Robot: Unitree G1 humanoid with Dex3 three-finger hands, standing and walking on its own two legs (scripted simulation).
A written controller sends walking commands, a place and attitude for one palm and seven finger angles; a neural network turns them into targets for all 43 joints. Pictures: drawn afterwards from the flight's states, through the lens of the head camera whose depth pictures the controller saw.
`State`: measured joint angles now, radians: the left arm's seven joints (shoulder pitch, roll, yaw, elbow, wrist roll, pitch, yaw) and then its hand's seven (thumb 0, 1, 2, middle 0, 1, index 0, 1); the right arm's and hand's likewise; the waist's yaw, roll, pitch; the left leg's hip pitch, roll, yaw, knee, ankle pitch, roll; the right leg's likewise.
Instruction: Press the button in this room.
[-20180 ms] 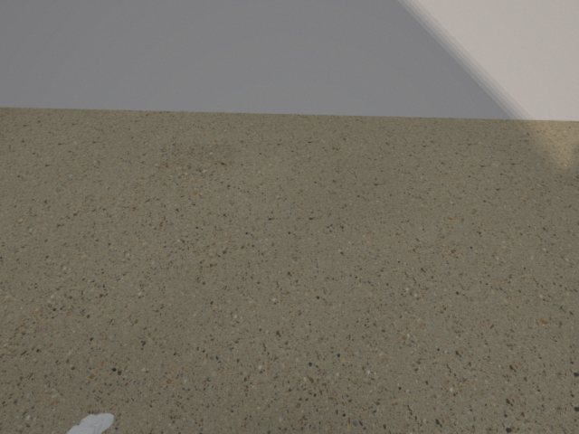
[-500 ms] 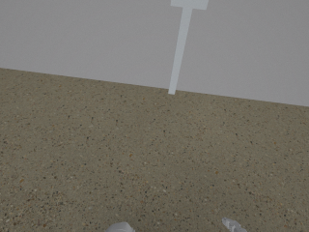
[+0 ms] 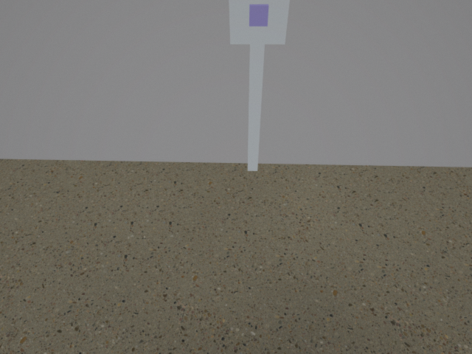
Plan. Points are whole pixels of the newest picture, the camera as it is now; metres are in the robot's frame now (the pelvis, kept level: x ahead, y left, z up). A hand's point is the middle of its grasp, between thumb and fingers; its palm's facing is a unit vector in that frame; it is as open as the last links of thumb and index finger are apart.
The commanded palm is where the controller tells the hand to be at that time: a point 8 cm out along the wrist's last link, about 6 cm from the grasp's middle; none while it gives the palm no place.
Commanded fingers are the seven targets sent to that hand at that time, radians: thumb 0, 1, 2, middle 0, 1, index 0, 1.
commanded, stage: turn or walk to find it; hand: left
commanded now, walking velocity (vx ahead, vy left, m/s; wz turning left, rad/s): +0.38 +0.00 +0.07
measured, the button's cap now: (258, 15) +1.19 -0.03 +0.10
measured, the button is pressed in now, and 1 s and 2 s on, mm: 0 0 0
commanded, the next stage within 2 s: stand and wait in 0.04 s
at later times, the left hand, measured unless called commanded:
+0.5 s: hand out of the picture +0.07 +0.19 -0.18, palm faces +0.04 -0.98 -0.19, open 7.3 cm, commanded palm none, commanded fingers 0.00 0.90 0.90 -0.20 -0.30 -0.20 -0.30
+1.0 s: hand out of the picture +0.07 +0.17 -0.17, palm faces +0.06 -0.98 -0.20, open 7.4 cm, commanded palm none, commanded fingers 0.00 0.90 0.90 -0.20 -0.30 -0.20 -0.30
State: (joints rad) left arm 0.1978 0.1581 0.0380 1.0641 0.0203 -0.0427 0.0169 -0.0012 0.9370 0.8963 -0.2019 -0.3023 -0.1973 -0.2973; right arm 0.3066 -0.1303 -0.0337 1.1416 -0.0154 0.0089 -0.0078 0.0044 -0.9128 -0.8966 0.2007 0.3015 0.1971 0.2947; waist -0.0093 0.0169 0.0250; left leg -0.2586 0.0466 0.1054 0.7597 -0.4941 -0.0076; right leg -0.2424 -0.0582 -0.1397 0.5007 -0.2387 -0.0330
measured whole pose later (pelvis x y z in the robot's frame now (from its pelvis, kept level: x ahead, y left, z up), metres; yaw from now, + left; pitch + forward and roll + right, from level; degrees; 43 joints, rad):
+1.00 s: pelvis +0.08 +0.00 +0.00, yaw +1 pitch -1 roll +1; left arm 0.28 0.14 0.00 1.15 0.01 -0.02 0.04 0.01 0.92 0.90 -0.20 -0.30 -0.20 -0.30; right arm 0.27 -0.13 -0.01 1.17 -0.01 -0.01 -0.04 0.01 -0.91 -0.90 0.20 0.30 0.20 0.29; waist 0.00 0.01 0.04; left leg -0.08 0.07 0.12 0.38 -0.27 -0.04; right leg -0.14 -0.03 -0.14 0.43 -0.27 -0.03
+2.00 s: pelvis +0.05 -0.02 -0.02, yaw -10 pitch +0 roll +2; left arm 0.27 0.18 0.08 0.98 0.03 0.01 -0.01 0.01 0.91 0.90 -0.20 -0.30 -0.19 -0.30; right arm 0.20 -0.19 -0.08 1.03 -0.02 0.04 -0.02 0.01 -0.90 -0.90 0.20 0.30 0.20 0.30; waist 0.03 0.05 0.07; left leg -0.33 0.15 0.17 0.89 -0.53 -0.05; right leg -0.35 0.00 -0.11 0.74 -0.40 -0.07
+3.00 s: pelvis +0.38 -0.08 -0.01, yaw -44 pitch +1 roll +0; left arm -0.02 0.24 0.08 0.86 0.03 0.03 -0.04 0.01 0.91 0.90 -0.19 -0.30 -0.19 -0.30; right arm 0.42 -0.19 -0.06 1.06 -0.02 -0.02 -0.02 0.01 -0.91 -0.90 0.20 0.30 0.20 0.30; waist -0.08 -0.01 0.13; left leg -0.06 0.13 0.37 0.53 -0.45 -0.03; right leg -0.51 -0.05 -0.13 0.72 -0.22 0.01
